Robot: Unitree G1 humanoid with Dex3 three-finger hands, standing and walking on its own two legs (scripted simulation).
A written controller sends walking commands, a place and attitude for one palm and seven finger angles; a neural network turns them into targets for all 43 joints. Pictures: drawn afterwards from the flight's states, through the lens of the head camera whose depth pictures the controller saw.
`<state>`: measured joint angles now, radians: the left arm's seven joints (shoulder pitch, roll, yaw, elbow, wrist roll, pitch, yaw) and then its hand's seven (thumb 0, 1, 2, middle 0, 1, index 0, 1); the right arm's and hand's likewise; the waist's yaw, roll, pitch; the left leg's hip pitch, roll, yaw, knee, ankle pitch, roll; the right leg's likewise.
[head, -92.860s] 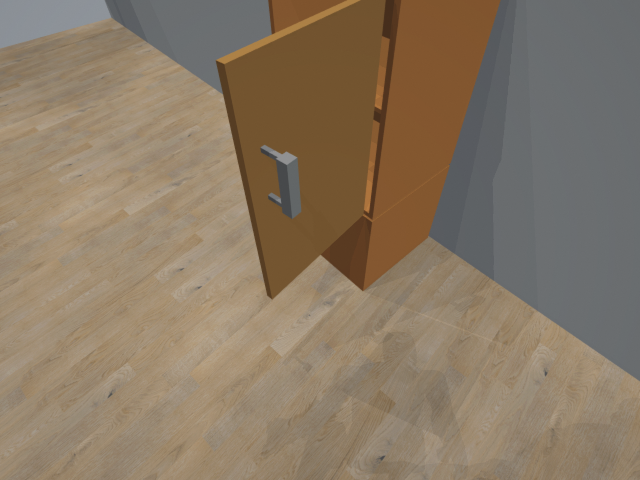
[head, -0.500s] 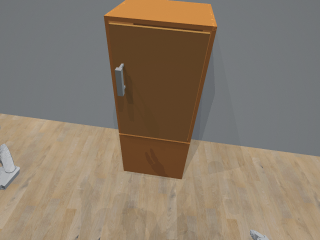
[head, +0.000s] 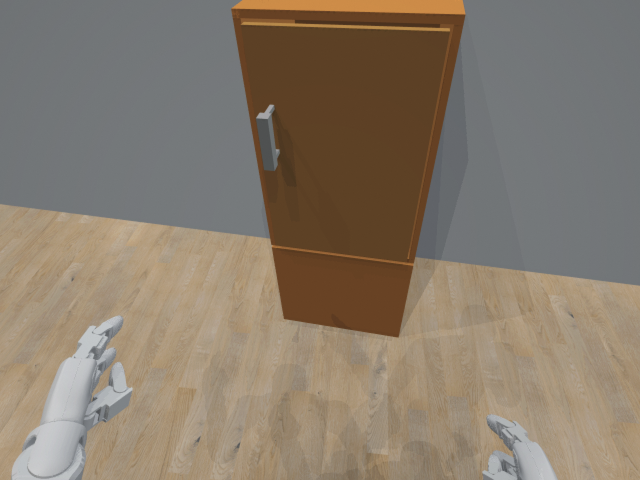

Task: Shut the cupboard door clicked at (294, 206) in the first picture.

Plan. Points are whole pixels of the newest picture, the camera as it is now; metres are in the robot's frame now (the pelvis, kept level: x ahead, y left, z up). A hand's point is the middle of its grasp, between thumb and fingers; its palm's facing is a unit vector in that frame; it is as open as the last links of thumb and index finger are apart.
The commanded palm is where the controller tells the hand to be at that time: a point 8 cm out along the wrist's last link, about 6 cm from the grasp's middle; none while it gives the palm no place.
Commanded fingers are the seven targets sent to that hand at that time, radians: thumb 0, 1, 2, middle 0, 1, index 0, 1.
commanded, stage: let the arm hang, fingers relaxed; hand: left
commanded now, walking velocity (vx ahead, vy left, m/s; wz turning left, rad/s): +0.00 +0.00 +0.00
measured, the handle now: (270, 137) +0.78 +0.16 +0.05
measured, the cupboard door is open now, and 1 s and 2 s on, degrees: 0 0 0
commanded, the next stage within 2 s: look to check the result in 0.98 s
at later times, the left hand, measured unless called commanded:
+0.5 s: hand out of the picture -0.08 +0.21 -0.14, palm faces +0.03 -0.95 -0.31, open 7.3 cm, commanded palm none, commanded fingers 0.00 0.90 0.90 -0.20 -0.30 -0.20 -0.30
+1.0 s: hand out of the picture +0.04 +0.14 -0.16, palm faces +0.02 -0.99 -0.16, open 7.3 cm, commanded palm none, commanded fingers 0.00 0.90 0.90 -0.20 -0.30 -0.20 -0.30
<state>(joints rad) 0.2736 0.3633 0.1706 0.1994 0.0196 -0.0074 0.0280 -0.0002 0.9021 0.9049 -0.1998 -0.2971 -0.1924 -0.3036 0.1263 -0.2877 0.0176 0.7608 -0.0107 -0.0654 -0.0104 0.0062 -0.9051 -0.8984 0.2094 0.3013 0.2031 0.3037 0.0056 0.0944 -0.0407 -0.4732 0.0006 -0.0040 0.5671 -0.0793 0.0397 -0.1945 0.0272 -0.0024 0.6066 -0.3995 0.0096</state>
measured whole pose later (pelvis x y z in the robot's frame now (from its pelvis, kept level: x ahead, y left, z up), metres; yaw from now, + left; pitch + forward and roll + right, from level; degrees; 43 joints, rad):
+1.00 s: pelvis +0.04 -0.02 +0.02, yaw -1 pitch -2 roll +0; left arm 0.31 0.13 0.00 1.12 0.01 0.00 0.03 0.01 0.92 0.90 -0.21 -0.30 -0.20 -0.30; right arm 0.26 -0.15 0.00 1.13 -0.02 0.01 -0.04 0.00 -0.92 -0.90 0.20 0.30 0.20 0.30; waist -0.01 -0.01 0.02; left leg -0.28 0.00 -0.01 0.44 -0.12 0.00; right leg -0.01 0.04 0.01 0.39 -0.35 -0.03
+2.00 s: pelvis +0.05 -0.03 +0.02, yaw -1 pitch -2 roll +0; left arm 0.36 0.14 0.01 1.14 0.01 0.00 0.04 0.00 0.91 0.90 -0.20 -0.30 -0.20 -0.30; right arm 0.27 -0.15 0.01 1.14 -0.01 0.01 -0.04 0.00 -0.91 -0.90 0.20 0.30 0.20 0.30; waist 0.00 0.00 0.05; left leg -0.26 0.00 0.00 0.44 -0.14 0.00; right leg 0.02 0.03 0.02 0.38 -0.36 -0.03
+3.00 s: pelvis +0.06 -0.03 +0.02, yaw -1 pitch -3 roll +0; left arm 0.37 0.12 0.01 1.14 0.01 0.00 0.04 0.00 0.91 0.90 -0.20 -0.30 -0.20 -0.30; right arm 0.27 -0.14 0.01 1.14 -0.01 0.01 -0.05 0.00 -0.91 -0.90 0.20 0.30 0.20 0.30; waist 0.00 -0.01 0.05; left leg -0.25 0.01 0.00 0.45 -0.15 -0.01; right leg 0.04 0.04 0.02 0.37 -0.36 -0.04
